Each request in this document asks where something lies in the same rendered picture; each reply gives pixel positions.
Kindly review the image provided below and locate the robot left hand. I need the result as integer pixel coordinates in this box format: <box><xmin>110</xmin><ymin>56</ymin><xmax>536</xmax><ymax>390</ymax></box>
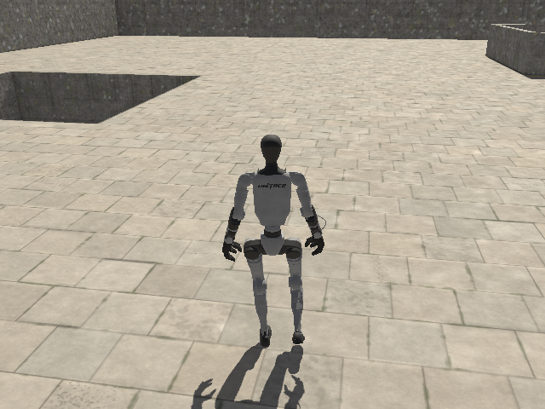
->
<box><xmin>222</xmin><ymin>241</ymin><xmax>242</xmax><ymax>262</ymax></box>

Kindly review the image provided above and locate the robot right foot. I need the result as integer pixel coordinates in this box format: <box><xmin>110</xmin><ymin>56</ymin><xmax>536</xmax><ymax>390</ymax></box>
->
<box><xmin>292</xmin><ymin>331</ymin><xmax>305</xmax><ymax>344</ymax></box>

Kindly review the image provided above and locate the left robot upper arm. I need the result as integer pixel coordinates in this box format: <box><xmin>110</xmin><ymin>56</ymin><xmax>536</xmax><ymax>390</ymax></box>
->
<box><xmin>232</xmin><ymin>172</ymin><xmax>254</xmax><ymax>220</ymax></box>

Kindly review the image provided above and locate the robot right hand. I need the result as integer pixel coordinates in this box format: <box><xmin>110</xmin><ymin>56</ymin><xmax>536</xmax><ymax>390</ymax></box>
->
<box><xmin>305</xmin><ymin>236</ymin><xmax>324</xmax><ymax>256</ymax></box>

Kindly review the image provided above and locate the robot left foot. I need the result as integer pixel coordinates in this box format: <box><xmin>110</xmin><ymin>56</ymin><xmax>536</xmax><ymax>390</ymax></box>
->
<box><xmin>260</xmin><ymin>325</ymin><xmax>272</xmax><ymax>347</ymax></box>

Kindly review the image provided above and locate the robot right forearm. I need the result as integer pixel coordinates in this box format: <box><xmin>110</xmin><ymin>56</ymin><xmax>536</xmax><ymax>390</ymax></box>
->
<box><xmin>305</xmin><ymin>204</ymin><xmax>323</xmax><ymax>239</ymax></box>

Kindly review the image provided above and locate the robot left forearm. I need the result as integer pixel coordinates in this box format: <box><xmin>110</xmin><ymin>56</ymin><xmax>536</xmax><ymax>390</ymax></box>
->
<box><xmin>224</xmin><ymin>207</ymin><xmax>241</xmax><ymax>244</ymax></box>

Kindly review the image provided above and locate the robot foot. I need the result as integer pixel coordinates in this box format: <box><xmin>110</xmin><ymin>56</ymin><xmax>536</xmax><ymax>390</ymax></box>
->
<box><xmin>260</xmin><ymin>325</ymin><xmax>272</xmax><ymax>347</ymax></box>
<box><xmin>292</xmin><ymin>331</ymin><xmax>305</xmax><ymax>344</ymax></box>

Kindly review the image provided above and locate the right robot upper arm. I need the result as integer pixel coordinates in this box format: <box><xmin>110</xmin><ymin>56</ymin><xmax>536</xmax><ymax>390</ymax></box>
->
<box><xmin>290</xmin><ymin>171</ymin><xmax>314</xmax><ymax>218</ymax></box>

